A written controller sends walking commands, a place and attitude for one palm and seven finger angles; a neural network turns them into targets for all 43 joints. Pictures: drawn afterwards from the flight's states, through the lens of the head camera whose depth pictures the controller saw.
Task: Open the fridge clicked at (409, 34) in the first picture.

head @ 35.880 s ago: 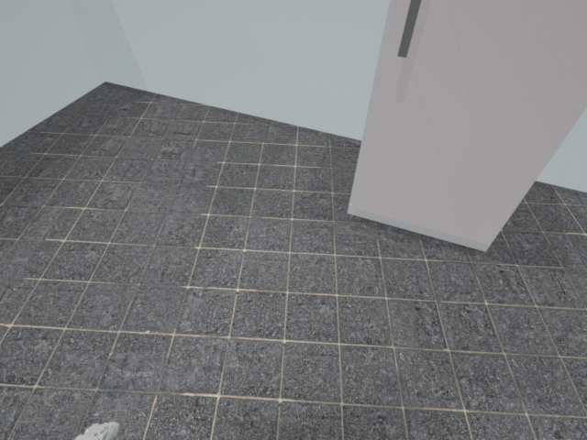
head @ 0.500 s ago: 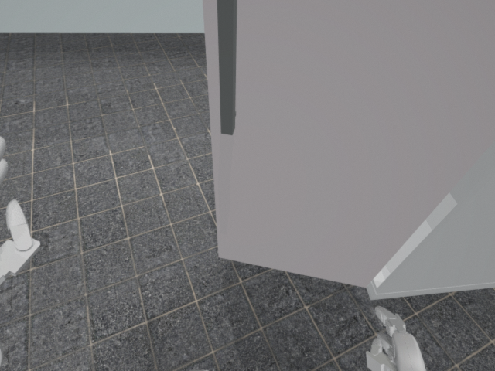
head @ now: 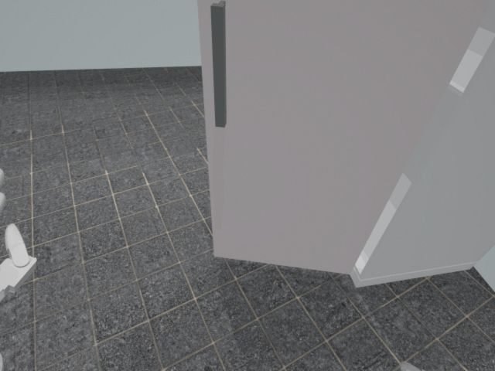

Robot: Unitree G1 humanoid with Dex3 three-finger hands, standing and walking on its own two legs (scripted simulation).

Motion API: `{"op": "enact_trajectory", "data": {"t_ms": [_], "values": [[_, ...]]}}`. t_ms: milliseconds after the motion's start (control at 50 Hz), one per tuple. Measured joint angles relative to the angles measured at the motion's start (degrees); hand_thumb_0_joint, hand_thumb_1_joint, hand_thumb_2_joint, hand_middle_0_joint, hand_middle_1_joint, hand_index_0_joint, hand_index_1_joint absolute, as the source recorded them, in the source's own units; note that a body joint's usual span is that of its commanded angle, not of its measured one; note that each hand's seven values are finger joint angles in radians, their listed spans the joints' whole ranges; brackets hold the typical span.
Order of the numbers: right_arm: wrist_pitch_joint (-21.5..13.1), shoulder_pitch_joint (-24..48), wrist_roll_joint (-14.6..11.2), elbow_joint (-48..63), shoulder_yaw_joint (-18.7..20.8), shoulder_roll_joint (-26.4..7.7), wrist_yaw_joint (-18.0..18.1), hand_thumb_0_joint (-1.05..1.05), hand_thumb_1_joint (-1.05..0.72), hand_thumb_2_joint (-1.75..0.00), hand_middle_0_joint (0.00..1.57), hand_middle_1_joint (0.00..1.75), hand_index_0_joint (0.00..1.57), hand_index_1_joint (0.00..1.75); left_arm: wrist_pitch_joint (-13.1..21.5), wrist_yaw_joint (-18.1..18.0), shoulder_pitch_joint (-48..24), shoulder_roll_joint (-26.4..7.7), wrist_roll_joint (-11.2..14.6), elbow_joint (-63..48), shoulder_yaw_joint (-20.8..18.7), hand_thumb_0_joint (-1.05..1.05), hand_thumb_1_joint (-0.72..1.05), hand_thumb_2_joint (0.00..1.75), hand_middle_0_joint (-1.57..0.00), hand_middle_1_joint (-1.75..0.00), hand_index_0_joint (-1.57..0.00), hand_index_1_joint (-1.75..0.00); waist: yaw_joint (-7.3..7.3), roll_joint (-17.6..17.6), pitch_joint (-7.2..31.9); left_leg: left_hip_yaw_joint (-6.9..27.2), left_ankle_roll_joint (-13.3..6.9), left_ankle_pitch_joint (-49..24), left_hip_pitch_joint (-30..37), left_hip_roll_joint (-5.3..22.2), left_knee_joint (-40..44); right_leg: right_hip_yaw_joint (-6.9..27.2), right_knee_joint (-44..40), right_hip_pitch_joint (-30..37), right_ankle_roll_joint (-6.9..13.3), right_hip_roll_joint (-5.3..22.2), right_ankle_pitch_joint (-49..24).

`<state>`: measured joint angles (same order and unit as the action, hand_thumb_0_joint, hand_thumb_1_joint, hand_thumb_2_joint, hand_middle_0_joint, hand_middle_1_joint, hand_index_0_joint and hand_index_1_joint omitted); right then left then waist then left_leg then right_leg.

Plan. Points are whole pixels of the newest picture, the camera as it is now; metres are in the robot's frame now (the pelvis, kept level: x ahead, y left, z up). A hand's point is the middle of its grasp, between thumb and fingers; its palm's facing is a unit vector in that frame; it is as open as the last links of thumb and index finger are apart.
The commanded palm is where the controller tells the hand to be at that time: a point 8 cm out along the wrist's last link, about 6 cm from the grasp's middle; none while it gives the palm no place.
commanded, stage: stop stepping back and stand still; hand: left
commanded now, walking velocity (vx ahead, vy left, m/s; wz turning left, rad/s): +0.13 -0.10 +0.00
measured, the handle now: (221, 69) +0.73 +0.09 +0.19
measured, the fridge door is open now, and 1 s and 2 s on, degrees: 72 72 72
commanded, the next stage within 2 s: let the arm hang, fingers relaxed in 0.34 s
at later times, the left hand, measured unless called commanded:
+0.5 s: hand (42, 285) +0.21 +0.28 +0.11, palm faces +0.35 -0.83 -0.44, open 7.4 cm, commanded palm none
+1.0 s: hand out of the picture -0.02 +0.22 -0.16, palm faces -0.02 -0.97 -0.25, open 7.2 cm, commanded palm none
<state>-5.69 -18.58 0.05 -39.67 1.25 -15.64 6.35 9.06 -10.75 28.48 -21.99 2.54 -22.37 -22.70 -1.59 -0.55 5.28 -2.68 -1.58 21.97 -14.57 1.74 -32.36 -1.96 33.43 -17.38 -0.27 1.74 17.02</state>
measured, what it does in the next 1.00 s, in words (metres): stands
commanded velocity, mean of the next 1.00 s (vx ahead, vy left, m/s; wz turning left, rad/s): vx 0.03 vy -0.02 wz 0.00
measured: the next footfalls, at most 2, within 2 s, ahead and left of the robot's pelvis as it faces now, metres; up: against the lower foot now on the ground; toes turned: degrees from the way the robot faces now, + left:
none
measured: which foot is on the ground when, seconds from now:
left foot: down 0.00-1.00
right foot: down 0.00-1.00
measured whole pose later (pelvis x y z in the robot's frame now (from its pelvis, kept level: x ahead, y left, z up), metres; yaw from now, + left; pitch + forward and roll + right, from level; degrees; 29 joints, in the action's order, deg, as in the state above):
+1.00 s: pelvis -0.02 +0.01 +0.01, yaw +1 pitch +0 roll -1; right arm 2.8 -13.3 1.0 -59.1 1.1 -11.9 0.6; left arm -1.6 -0.9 15.9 -13.7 -1.1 60.2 0.0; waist -0.5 0.6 -5.2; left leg -1.0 -0.5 10.8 -17.8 1.3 -28.6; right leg 1.6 26.3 -12.2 -1.5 0.2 14.1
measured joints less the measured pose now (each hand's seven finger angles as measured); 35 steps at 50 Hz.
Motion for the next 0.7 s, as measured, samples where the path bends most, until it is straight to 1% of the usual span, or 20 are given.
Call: {"op": "enact_trajectory", "data": {"t_ms": [60, 120, 180, 220, 240, 260, 300, 320, 360, 420, 440, 460, 480, 520, 540, 580, 620, 640, 660, 700], "values": [[0.0, 0.5, 0.1, -0.5, 0.1, 0.6, 0.3, 0.02, -0.91, -0.90, 0.20, 0.30, 0.20, 0.30, -0.2, -0.2, 0.2, 0.8, -0.5, 0.4, -0.4, 0.01, 0.89, 0.89, -0.21, -0.30, -0.21, -0.30, 0.06, -1.9, -2.2, -1.5, 0.5, -3.9, 0.6, -0.8, -0.7, 1.2, 7.5, -2.1, 0.2, -0.1, 5.8], [-1.4, 0.3, 0.7, -0.4, -0.4, 2.6, -0.2, 0.02, -0.91, -0.90, 0.20, 0.30, 0.20, 0.30, -0.2, 0.0, 1.7, 0.4, -1.2, -1.3, -0.6, 0.02, 0.89, 0.89, -0.21, -0.30, -0.21, -0.30, -0.50, -2.0, -2.9, -1.7, 0.7, -5.0, 1.9, -0.3, 1.2, -0.5, 13.5, -3.6, 0.2, -1.2, 8.1], [-2.6, 0.1, 0.8, 0.1, -1.6, 4.2, -1.0, 0.02, -0.91, -0.90, 0.20, 0.30, 0.20, 0.30, 0.6, 0.1, 1.8, -0.6, -1.3, -4.4, -0.5, 0.02, 0.89, 0.89, -0.21, -0.30, -0.21, -0.30, -0.22, -1.1, -3.8, -1.2, 1.3, -5.8, 2.2, 0.5, 1.9, -3.0, 5.4, -0.4, 0.3, -1.8, 7.2], [-2.7, 0.7, 0.8, 1.0, -2.4, 5.0, -1.5, 0.02, -0.91, -0.90, 0.20, 0.30, 0.20, 0.30, 1.7, 0.0, 1.7, -2.0, -1.5, -6.2, -1.3, 0.02, 0.89, 0.89, -0.21, -0.30, -0.21, -0.30, 0.28, -0.7, -4.2, -1.4, 1.6, -4.5, 0.4, 1.0, -1.1, -3.4, -1.6, 1.9, 1.6, -2.0, 3.4], [-2.5, 1.5, 0.9, 1.1, -2.5, 5.1, -1.7, 0.02, -0.91, -0.90, 0.20, 0.30, 0.20, 0.30, 2.3, 0.1, 1.5, -2.5, -1.6, -6.6, -1.7, 0.02, 0.89, 0.89, -0.21, -0.30, -0.21, -0.30, 0.50, -0.2, -4.6, -1.1, 1.3, -2.1, -1.1, 1.2, -4.0, -3.5, -1.8, 1.3, 2.5, -2.3, -1.8], [-2.0, 2.4, 0.9, 0.9, -2.4, 5.2, -1.9, 0.02, -0.91, -0.90, 0.20, 0.30, 0.20, 0.30, 2.8, 0.3, 0.9, -2.7, -1.4, -6.5, -1.7, 0.02, 0.89, 0.89, -0.21, -0.30, -0.21, -0.30, 0.61, 0.3, -5.2, -0.6, 1.2, 0.6, -2.9, 1.2, -8.4, -3.7, -0.9, 0.8, 3.2, -2.5, -3.7], [-1.3, 4.0, 0.7, -0.1, -2.1, 5.2, -2.3, 0.02, -0.91, -0.90, 0.20, 0.30, 0.20, 0.30, 3.3, 0.8, -0.4, -2.3, -0.9, -5.5, -1.1, 0.01, 0.89, 0.89, -0.21, -0.30, -0.21, -0.30, 0.97, 0.9, -5.7, 0.0, 1.4, 3.7, -6.4, 0.7, -16.6, -3.9, -0.6, 0.9, 3.5, -2.5, -3.3], [-0.9, 4.5, 0.6, -0.3, -2.1, 5.2, -2.5, 0.02, -0.91, -0.90, 0.21, 0.30, 0.20, 0.30, 3.3, 1.0, -0.4, -1.9, -0.7, -4.9, -1.1, 0.01, 0.89, 0.89, -0.21, -0.30, -0.21, -0.30, 1.25, 0.9, -5.6, -0.2, 1.5, 4.1, -7.3, 0.4, -18.2, -3.6, -1.0, 1.2, 3.4, -2.4, -3.0], [-0.1, 5.0, 0.4, 0.1, -2.2, 5.1, -2.7, 0.02, -0.91, -0.90, 0.21, 0.30, 0.20, 0.30, 2.8, 1.1, 0.4, -1.2, -0.2, -4.2, -1.4, 0.01, 0.89, 0.89, -0.21, -0.30, -0.21, -0.30, 1.68, 0.2, -5.5, -1.1, 1.4, 3.2, -7.0, 0.4, -15.7, -2.6, -1.5, 1.6, 3.0, -2.0, -3.0], [-0.4, 5.1, 0.4, 1.7, -2.4, 4.2, -2.1, 0.02, -0.91, -0.90, 0.21, 0.31, 0.20, 0.30, 2.4, 1.0, 1.6, -0.4, 0.1, -4.1, -1.2, 0.01, 0.89, 0.89, -0.21, -0.30, -0.21, -0.30, 1.46, 0.4, -5.4, -1.0, 0.9, -0.7, -3.1, 1.1, -4.3, -2.5, 0.0, 1.5, 2.1, -1.9, -2.0], [-0.7, 5.2, 0.5, 2.0, -2.2, 3.9, -1.8, 0.02, -0.91, -0.90, 0.21, 0.31, 0.20, 0.30, 2.2, 1.1, 1.3, -0.1, 0.1, -4.1, -0.9, 0.01, 0.89, 0.89, -0.21, -0.30, -0.21, -0.30, 1.48, 0.5, -5.7, -0.9, 0.7, -4.8, -2.8, 1.0, -2.9, -2.7, 1.3, 1.2, 1.8, -1.8, -1.1], [-1.7, 5.5, 0.7, 1.0, -1.5, 3.1, -2.8, 0.02, -0.91, -0.90, 0.21, 0.30, 0.20, 0.30, 2.9, 2.1, -0.5, 0.1, -1.1, -0.9, 0.5, 0.01, 0.89, 0.89, -0.21, -0.30, -0.21, -0.30, 1.66, 1.0, -5.3, -0.7, 0.5, -6.9, -4.0, 0.9, -3.9, -2.6, 4.7, -0.4, 1.4, -1.5, 1.6], [-1.2, 6.0, 1.0, -0.1, -0.9, 2.1, -4.2, 0.01, -0.91, -0.90, 0.21, 0.30, 0.20, 0.30, 1.7, 3.7, -3.3, 0.4, -2.2, 4.6, 2.7, 0.01, 0.89, 0.90, -0.21, -0.30, -0.21, -0.30, 1.81, 1.7, -4.6, -0.3, 0.2, -7.0, -5.4, 0.5, -5.2, -1.4, 9.8, -2.8, 1.0, -1.5, 5.1], [1.6, 7.3, 1.6, -2.4, -0.5, 0.5, -5.8, 0.01, -0.91, -0.90, 0.20, 0.30, 0.20, 0.30, -3.9, 6.5, -8.5, 1.6, -3.5, 18.2, 7.4, 0.00, 0.89, 0.90, -0.20, -0.30, -0.20, -0.30, 1.00, 3.2, -3.0, 0.8, -0.4, -6.4, -7.5, -0.6, -6.0, 1.6, 18.7, -6.7, 0.4, -1.5, 9.7], [2.7, 7.8, 2.0, -3.3, -0.4, 0.2, -6.1, 0.01, -0.91, -0.90, 0.20, 0.30, 0.20, 0.30, -6.6, 7.5, -10.6, 2.4, -3.8, 25.5, 9.7, 0.00, 0.90, 0.90, -0.20, -0.30, -0.20, -0.30, 0.46, 3.6, -2.5, 1.2, -0.5, -6.5, -8.2, -1.2, -5.7, 2.7, 20.5, -7.6, 0.1, -1.2, 11.0], [4.1, 8.4, 2.4, -4.4, -0.9, 0.3, -6.4, 0.01, -0.91, -0.90, 0.20, 0.30, 0.20, 0.30, -10.2, 8.9, -13.4, 3.8, -4.2, 38.4, 13.9, 0.00, 0.90, 0.90, -0.20, -0.30, -0.20, -0.30, -0.01, 3.0, -2.6, 1.3, -0.3, -7.1, -8.6, -2.1, -4.8, 4.2, 16.8, -6.5, -0.2, -0.4, 11.2], [4.9, 8.4, 2.0, -4.6, -1.9, 1.6, -6.7, 0.01, -0.91, -0.90, 0.20, 0.30, 0.20, 0.30, -11.5, 9.7, -14.0, 4.4, -4.2, 47.6, 17.6, 0.01, 0.91, 0.90, -0.20, -0.30, -0.19, -0.30, 0.23, -0.4, -3.7, -0.2, 0.1, -7.0, -8.6, -3.2, -5.2, 5.6, 7.7, -3.1, -0.4, 1.0, 1.6], [5.3, 8.7, 1.7, -5.0, -2.2, 2.1, -6.7, 0.01, -0.91, -0.90, 0.20, 0.30, 0.20, 0.30, -11.6, 9.8, -14.1, 5.3, -4.2, 51.9, 19.1, 0.01, 0.91, 0.90, -0.20, -0.30, -0.19, -0.30, 0.34, -1.6, -4.7, -0.7, 0.3, -6.6, -8.6, -3.1, -5.8, 6.0, 7.0, -2.6, -1.3, 1.1, 2.5], [5.6, 8.8, 1.5, -5.6, -2.2, 2.5, -6.8, 0.01, -0.91, -0.90, 0.20, 0.30, 0.20, 0.30, -11.9, 9.9, -14.3, 6.6, -4.0, 56.3, 20.5, 0.01, 0.91, 0.90, -0.20, -0.30, -0.19, -0.30, -0.08, -1.9, -5.8, -0.5, 0.6, -6.4, -8.2, -2.7, -5.9, 5.8, 7.3, -2.2, -1.7, 0.8, 3.5], [6.2, 8.3, 1.5, -6.8, -2.0, 3.1, -6.9, 0.01, -0.91, -0.90, 0.20, 0.30, 0.20, 0.30, -12.6, 10.4, -13.8, 9.5, -3.8, 63.5, 23.3, 0.01, 0.91, 0.89, -0.20, -0.30, -0.19, -0.30, -0.98, -2.2, -7.5, 0.5, 1.0, -7.2, -7.1, -2.3, -4.5, 4.8, 6.0, -0.9, -1.9, 0.3, 3.8]]}}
